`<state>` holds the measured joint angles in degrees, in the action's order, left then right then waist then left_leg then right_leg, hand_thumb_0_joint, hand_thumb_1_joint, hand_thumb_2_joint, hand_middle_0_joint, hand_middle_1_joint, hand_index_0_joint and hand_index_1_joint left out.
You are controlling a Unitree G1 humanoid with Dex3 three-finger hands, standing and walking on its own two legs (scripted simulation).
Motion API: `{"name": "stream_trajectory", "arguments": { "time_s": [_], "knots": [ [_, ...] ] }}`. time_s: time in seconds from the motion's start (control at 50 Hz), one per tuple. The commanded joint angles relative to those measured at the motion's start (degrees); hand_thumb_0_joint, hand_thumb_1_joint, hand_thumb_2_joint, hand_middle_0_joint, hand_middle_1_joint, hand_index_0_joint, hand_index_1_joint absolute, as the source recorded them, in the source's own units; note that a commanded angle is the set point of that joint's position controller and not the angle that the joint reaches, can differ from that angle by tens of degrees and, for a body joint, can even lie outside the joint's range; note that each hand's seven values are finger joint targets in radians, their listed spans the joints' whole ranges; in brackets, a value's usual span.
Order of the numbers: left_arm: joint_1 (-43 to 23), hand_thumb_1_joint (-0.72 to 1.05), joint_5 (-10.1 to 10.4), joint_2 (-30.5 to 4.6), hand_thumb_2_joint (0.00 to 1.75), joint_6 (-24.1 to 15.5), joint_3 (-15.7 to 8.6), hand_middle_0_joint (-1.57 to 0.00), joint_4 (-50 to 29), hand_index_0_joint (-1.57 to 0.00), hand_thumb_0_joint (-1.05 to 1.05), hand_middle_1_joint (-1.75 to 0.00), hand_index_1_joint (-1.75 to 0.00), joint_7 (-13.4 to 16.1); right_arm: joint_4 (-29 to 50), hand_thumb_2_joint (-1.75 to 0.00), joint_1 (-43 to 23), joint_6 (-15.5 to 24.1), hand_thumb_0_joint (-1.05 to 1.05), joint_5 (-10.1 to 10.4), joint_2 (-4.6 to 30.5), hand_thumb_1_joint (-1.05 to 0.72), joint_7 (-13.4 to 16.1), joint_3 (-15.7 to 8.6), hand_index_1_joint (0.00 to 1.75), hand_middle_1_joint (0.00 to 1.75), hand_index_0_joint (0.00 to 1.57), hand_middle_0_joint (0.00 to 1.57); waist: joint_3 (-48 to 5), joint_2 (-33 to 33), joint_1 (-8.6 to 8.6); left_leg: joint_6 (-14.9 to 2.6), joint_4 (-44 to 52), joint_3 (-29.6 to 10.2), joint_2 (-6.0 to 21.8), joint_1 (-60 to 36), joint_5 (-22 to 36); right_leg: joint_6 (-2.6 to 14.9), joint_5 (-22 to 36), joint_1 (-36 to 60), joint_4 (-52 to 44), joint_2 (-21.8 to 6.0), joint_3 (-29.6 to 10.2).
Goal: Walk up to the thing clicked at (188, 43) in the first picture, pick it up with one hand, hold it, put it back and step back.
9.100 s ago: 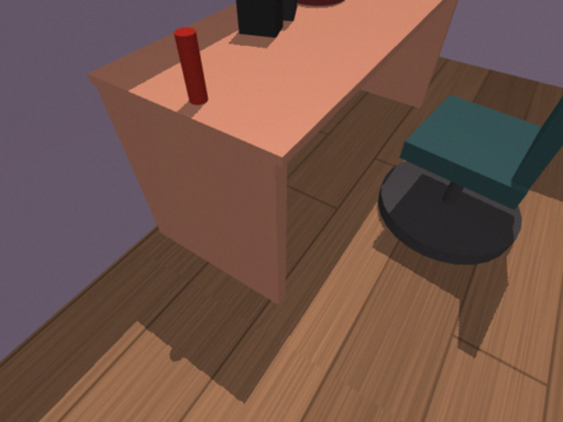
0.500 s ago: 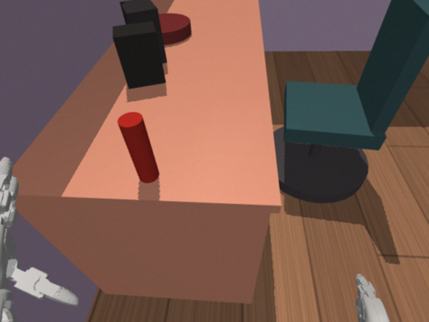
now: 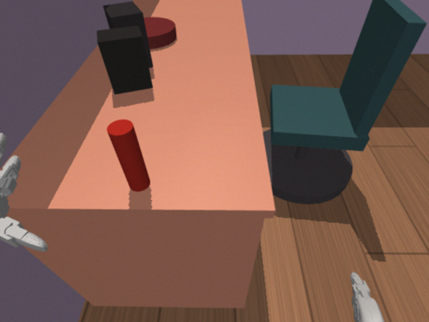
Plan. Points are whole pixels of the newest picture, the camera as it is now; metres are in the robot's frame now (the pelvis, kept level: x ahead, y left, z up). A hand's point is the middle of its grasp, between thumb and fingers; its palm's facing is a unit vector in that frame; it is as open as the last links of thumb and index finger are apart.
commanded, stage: go down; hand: left
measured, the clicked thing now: (131, 158) +0.44 +0.21 +0.07
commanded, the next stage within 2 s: none
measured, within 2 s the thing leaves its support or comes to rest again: neither
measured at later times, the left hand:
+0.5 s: hand (11, 180) +0.31 +0.35 +0.15, palm faces +0.14 -0.99 +0.00, open 17.7 cm
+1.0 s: hand (11, 167) +0.34 +0.37 +0.15, palm faces +0.16 -0.99 +0.00, open 17.7 cm
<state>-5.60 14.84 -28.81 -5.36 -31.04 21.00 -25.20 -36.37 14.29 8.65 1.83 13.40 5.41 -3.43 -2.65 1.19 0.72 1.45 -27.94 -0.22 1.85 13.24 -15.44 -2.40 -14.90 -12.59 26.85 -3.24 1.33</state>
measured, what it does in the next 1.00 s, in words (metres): stands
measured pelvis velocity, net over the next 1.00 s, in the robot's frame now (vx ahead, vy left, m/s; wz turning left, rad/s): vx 0.00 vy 0.01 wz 0.00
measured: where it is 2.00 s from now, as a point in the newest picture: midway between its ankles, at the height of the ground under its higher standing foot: outside the picture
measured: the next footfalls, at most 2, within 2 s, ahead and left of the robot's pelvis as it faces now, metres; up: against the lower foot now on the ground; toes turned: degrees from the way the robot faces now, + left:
none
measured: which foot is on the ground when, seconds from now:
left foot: down 0.00-1.00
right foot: down 0.00-1.00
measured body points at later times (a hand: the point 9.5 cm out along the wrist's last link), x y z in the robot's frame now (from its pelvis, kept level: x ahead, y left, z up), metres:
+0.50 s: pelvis -0.01 +0.00 +0.00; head -0.01 +0.00 +0.45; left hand +0.30 +0.40 +0.16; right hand +0.15 -0.26 -0.08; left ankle -0.01 +0.13 -0.74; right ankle -0.01 -0.15 -0.74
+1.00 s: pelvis +0.00 +0.01 +0.00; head +0.02 +0.02 +0.45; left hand +0.33 +0.42 +0.15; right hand +0.16 -0.25 -0.08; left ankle -0.01 +0.13 -0.74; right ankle -0.01 -0.15 -0.74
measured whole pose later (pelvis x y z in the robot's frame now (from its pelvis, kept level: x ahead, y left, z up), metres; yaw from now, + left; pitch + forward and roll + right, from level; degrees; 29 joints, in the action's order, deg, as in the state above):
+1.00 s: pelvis +0.00 +0.01 +0.00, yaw +0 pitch +6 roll -1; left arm -26.4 13.6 -41.3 -1.8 -35.0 49.2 -33.9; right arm -39.1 13.0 13.7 0.2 13.5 9.4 1.5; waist -5.2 0.0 -1.5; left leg 1.0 -31.3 -0.6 2.1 20.7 -16.5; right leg -2.8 -14.5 -18.7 27.4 -2.9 1.5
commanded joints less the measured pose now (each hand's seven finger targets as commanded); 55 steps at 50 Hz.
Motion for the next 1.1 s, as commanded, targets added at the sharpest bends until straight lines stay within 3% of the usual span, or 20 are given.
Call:
{"name": "stream_trajectory", "arguments": {
  "time_s": [0.0, 0.12, 0.18, 0.22, 0.26, 0.3, 0.38, 0.42, 0.44, 0.52, 0.58, 0.6, 0.64, 0.68, 0.72, 0.82, 0.94, 0.98, 1.0, 1.08],
  "knots": [
    [-15.7, -0.53, 1.1, -19.0, 0.07, -3.2, -6.1, -0.04, -12.3, -0.04, 0.00, -0.03, -0.03, 0.0, 8.9, -0.05, -4.9, 3.5, 0.00, -0.4, 8.3, 0.53, 0.5, -3.2, 0.05, 0.05, 0.05, 0.05, -10.7, 4.6, 1.00, -0.64, 2.9, 1.2, -1.6, -4.1, 19.8, 2.69, 15.8, 2.8, -1.3, 2.7, 3.1],
    [-19.7, -0.53, 0.9, -20.6, 0.08, -2.4, -6.3, -0.04, -10.3, -0.04, 0.00, -0.03, -0.04, -0.8, 7.6, -0.05, -4.4, 4.1, 0.00, -0.9, 7.6, 0.54, 1.1, -2.2, 0.05, 0.05, 0.05, 0.05, -11.3, 5.4, 0.20, -0.97, 2.4, 1.3, -1.8, -4.4, 18.5, 2.45, 15.8, 2.5, -1.5, 2.4, 2.7],
    [-25.2, -0.55, 1.5, -22.8, 0.08, -1.8, -6.4, -0.04, -6.2, -0.04, 0.00, -0.04, -0.04, -2.0, 8.3, -0.05, -7.4, 5.0, 0.00, -0.8, 9.2, 0.54, 1.8, -2.8, 0.05, 0.05, 0.05, 0.05, -9.2, 3.8, -0.82, -1.63, 3.1, 1.3, -2.2, -3.2, 12.3, 2.21, 11.2, 0.4, -2.8, 2.4, 2.8],
    [-27.6, -0.57, 1.7, -23.7, 0.07, -1.5, -6.2, -0.04, -2.7, -0.04, 0.00, -0.03, -0.04, -3.5, 4.7, -0.05, -5.2, 5.1, 0.00, -0.8, 6.9, 0.54, 2.3, -0.7, 0.05, 0.05, 0.05, 0.05, -8.1, 3.6, -1.44, -2.18, 3.0, 1.4, -2.6, -3.0, 9.5, 1.93, 9.4, -0.9, -3.3, 2.2, 2.6],
    [-30.4, -0.58, 1.9, -25.8, 0.07, -1.1, -6.4, -0.04, 0.0, -0.04, 0.00, -0.04, -0.04, -5.0, 5.8, -0.05, -5.7, 5.8, 0.00, -0.9, 9.6, 0.54, 3.0, -2.2, 0.05, 0.05, 0.05, 0.05, -10.5, 4.2, -2.29, -2.13, 2.9, 1.2, -2.6, -3.9, 10.1, 2.01, 10.2, -1.2, -3.1, 2.3, 2.4],
    [-31.8, -0.59, 1.8, -26.0, 0.07, -0.2, -5.6, -0.04, 3.8, -0.04, 0.00, -0.04, -0.04, -6.3, 5.5, -0.05, -6.2, 6.0, 0.00, -1.0, 7.1, 0.55, 3.1, 0.6, 0.05, 0.05, 0.05, 0.05, -10.5, 4.0, -1.63, -2.37, 2.5, 1.4, -3.0, -3.0, 10.5, 1.91, 10.7, -1.1, -3.4, 2.0, 2.4],
    [-34.2, -0.58, 2.3, -28.1, 0.06, 0.9, -5.7, -0.04, 10.2, -0.04, 0.00, -0.03, -0.04, -8.7, 4.8, -0.05, -5.9, 6.7, 0.00, -1.1, 9.3, 0.55, 3.8, -0.2, 0.05, 0.05, 0.05, 0.05, -10.4, 4.4, -1.84, -2.11, 3.1, 0.9, -2.8, -2.9, 8.3, 2.21, 8.0, -3.1, -3.4, 2.5, 2.8],
    [-36.0, -0.60, 2.5, -29.4, 0.05, 1.2, -6.3, -0.04, 11.8, -0.04, 0.00, -0.03, -0.03, -9.4, 6.4, -0.05, -6.4, 7.2, 0.00, -1.1, 7.7, 0.55, 4.1, 2.0, 0.05, 0.05, 0.05, 0.05, -12.5, 3.3, -1.30, -2.22, 2.6, 0.6, -2.8, -2.2, 10.1, 2.05, 9.6, -1.2, -3.2, 2.4, 3.0],
    [-36.1, -0.59, 2.3, -30.6, 0.05, 1.4, -6.6, -0.04, 13.4, -0.04, 0.00, -0.03, -0.03, -9.4, 7.6, -0.05, -6.8, 7.3, 0.00, -1.1, 9.0, 0.55, 4.4, 0.9, 0.05, 0.05, 0.05, 0.05, -12.2, 2.3, -1.49, -2.36, 2.4, 0.7, -2.8, -1.7, 10.0, 1.92, 9.4, -1.6, -3.4, 2.4, 2.8],
    [-38.7, -0.58, 1.4, -31.9, 0.07, 1.1, -6.3, -0.04, 14.5, -0.04, 0.00, -0.02, -0.03, -9.7, 7.6, -0.05, -6.1, 7.2, 0.00, -1.4, 7.6, 0.55, 4.6, 2.8, 0.05, 0.05, 0.05, 0.05, -13.4, 5.5, -1.03, -1.81, 2.2, 0.7, -2.9, -2.1, 11.3, 2.33, 10.3, -2.2, -2.8, 2.4, 2.8],
    [-39.1, -0.58, 0.6, -33.2, 0.06, 0.6, -6.7, -0.04, 15.1, -0.04, 0.00, -0.02, -0.03, -8.6, 8.1, -0.05, -4.8, 7.5, 0.00, -1.5, 8.7, 0.55, 4.6, 1.5, 0.05, 0.05, 0.05, 0.05, -13.7, 5.7, -1.44, -1.64, 2.1, 0.6, -2.6, -1.9, 10.0, 2.43, 9.0, -3.2, -2.7, 2.7, 2.9],
    [-39.2, -0.60, 0.8, -33.4, 0.06, 0.5, -7.2, -0.05, 14.6, -0.05, 0.00, -0.03, -0.04, -8.5, 8.4, -0.05, -4.4, 7.5, 0.00, -1.5, 8.0, 0.55, 4.6, 2.3, 0.05, 0.05, 0.05, 0.05, -14.6, 6.5, -1.06, -1.55, 1.7, 0.6, -2.7, -2.0, 10.9, 2.44, 9.7, -2.8, -2.6, 2.6, 2.8],
    [-39.3, -0.58, 0.7, -33.4, 0.06, 0.4, -7.0, -0.04, 14.8, -0.04, 0.00, -0.03, -0.03, -8.5, 8.3, -0.05, -3.4, 7.8, 0.00, -1.5, 10.0, 0.55, 4.8, 0.7, 0.05, 0.05, 0.05, 0.05, -16.2, 7.4, -1.88, -1.05, 1.5, 0.1, -2.0, -3.8, 14.0, 2.59, 11.7, -3.3, -1.9, 2.9, 3.1],
    [-39.5, -0.58, 0.4, -33.6, 0.06, 0.1, -7.0, -0.05, 15.1, -0.05, 0.00, -0.03, -0.03, -8.6, 6.3, -0.05, -3.9, 7.8, 0.00, -1.5, 7.3, 0.55, 4.5, 2.8, 0.05, 0.05, 0.05, 0.05, -14.6, 8.0, -1.21, -1.15, 0.8, 0.3, -2.0, -2.5, 15.6, 2.54, 12.9, -3.6, -1.7, 2.8, 2.9],
    [-39.4, -0.59, 0.5, -34.4, 0.05, -0.1, -7.4, -0.05, 14.8, -0.05, 0.00, -0.02, -0.03, -8.4, 8.3, -0.05, -5.7, 8.2, 0.00, -1.5, 9.0, 0.54, 4.8, 1.4, 0.05, 0.05, 0.05, 0.05, -17.4, 7.0, -1.46, -1.29, 0.3, 0.1, -2.0, -3.5, 17.4, 2.46, 14.4, -2.1, -1.4, 2.8, 2.8],
    [-40.7, -0.61, 0.3, -33.5, 0.05, -0.1, -6.8, -0.05, 14.1, -0.05, 0.00, -0.03, -0.04, -8.3, 6.5, -0.05, -4.5, 8.1, 0.00, -1.6, 8.4, 0.53, 4.7, 1.8, 0.05, 0.05, 0.05, 0.05, -18.2, 8.1, -2.28, -1.10, -0.1, -0.2, -1.4, -5.4, 18.5, 2.52, 14.4, -4.0, -1.1, 3.1, 3.1],
    [-40.7, -0.60, 0.4, -35.0, 0.06, 0.1, -7.5, -0.05, 16.0, -0.05, 0.00, -0.03, -0.04, -8.8, 5.4, -0.05, -4.7, 8.2, 0.00, -1.7, 10.2, 0.54, 4.8, 0.3, 0.05, 0.05, 0.05, 0.05, -16.5, 7.5, -2.71, -1.01, -0.6, -0.2, -1.2, -4.5, 20.2, 2.58, 15.2, -4.7, -0.8, 3.2, 3.1],
    [-41.3, -0.61, 0.3, -35.1, 0.06, 0.1, -7.6, -0.05, 16.8, -0.05, 0.00, -0.04, -0.04, -8.7, 4.8, -0.05, -5.9, 8.1, 0.00, -1.8, 7.9, 0.54, 4.5, 2.3, 0.05, 0.05, 0.05, 0.05, -16.7, 6.9, -1.95, -1.34, -1.2, 0.0, -1.5, -3.6, 20.7, 2.39, 16.1, -4.3, -0.7, 3.0, 2.9],
    [-41.3, -0.61, 0.0, -36.2, 0.06, 0.1, -8.1, -0.05, 17.2, -0.05, 0.00, -0.04, -0.04, -8.7, 4.9, -0.05, -5.0, 8.1, 0.00, -1.8, 9.3, 0.53, 4.8, 0.9, 0.05, 0.05, 0.05, 0.05, -17.3, 6.3, -2.43, -1.36, -0.9, -0.2, -1.4, -3.8, 20.4, 2.45, 15.8, -4.3, -0.7, 3.2, 3.0],
    [-42.7, -0.60, -0.3, -37.0, 0.06, -0.3, -7.8, -0.05, 18.8, -0.05, 0.00, -0.04, -0.04, -9.6, 4.7, -0.05, -5.3, 8.1, 0.00, -1.9, 8.6, 0.54, 4.8, 1.8, 0.05, 0.05, 0.05, 0.05, -17.2, 7.1, -2.73, -1.30, -1.2, -0.2, -1.6, -4.1, 19.8, 2.43, 15.5, -5.1, -0.6, 3.0, 2.9]
  ]
}}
